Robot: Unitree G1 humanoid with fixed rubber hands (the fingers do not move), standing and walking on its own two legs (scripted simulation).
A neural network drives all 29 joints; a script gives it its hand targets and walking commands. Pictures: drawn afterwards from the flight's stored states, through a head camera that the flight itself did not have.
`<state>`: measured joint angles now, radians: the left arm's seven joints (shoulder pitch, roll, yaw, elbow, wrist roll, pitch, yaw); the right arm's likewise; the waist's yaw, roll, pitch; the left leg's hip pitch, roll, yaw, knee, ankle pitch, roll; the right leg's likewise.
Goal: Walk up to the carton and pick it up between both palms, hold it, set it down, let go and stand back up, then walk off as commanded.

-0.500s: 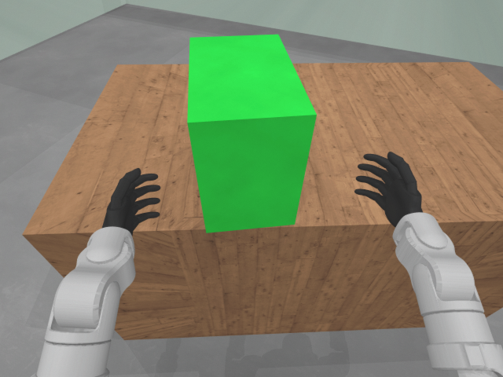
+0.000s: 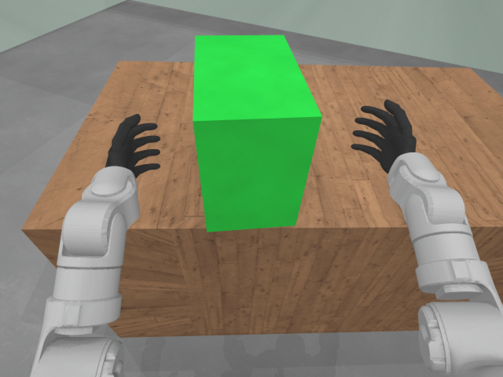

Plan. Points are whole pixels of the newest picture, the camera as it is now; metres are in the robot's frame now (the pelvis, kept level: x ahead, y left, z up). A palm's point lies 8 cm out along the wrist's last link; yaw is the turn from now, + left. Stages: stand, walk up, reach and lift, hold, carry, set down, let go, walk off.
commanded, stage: reach and lift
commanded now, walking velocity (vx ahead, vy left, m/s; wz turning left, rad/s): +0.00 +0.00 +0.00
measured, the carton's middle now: (246, 131) +0.56 +0.03 +0.08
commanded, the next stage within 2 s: none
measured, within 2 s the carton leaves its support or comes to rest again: neither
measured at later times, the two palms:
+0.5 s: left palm (133, 127) +0.39 +0.19 +0.20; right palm (380, 106) +0.45 -0.18 +0.22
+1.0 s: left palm (142, 90) +0.46 +0.19 +0.23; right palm (372, 74) +0.49 -0.17 +0.25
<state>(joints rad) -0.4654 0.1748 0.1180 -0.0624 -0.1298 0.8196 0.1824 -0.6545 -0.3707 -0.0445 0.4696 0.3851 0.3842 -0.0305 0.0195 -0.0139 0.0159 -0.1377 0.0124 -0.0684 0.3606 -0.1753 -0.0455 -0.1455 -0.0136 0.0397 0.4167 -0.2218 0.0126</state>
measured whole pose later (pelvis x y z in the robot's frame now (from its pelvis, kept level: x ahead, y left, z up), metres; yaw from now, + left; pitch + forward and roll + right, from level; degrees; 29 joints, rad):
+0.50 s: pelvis +0.01 +0.00 +0.00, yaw +0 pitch -2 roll +1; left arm -0.80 0.18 0.12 0.32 -0.12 0.75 0.20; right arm -1.01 -0.40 0.01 0.86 0.42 0.39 -0.01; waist 0.06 -0.02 0.01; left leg -0.14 0.02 -0.07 0.36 -0.19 -0.05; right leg -0.15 -0.01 0.04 0.42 -0.23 0.01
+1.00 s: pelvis +0.02 +0.00 +0.00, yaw +0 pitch +4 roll +1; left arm -1.14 0.23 0.12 0.86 -0.19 0.54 0.21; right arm -1.32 -0.40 0.03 1.23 0.43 0.33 -0.01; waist 0.07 -0.01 -0.06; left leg -0.23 0.02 -0.07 0.36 -0.19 -0.05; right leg -0.24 -0.01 0.04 0.41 -0.23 0.01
